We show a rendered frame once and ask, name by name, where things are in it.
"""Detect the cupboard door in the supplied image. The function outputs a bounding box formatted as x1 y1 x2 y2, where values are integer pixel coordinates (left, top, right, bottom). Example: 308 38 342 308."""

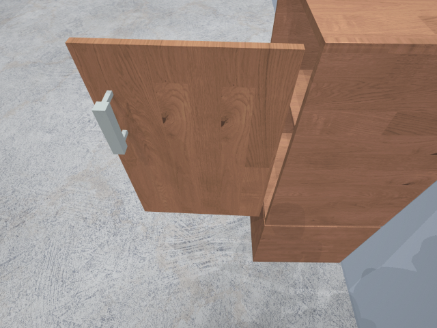
65 38 305 217

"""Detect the handle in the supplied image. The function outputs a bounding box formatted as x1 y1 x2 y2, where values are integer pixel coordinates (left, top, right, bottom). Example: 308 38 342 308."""
92 90 128 154

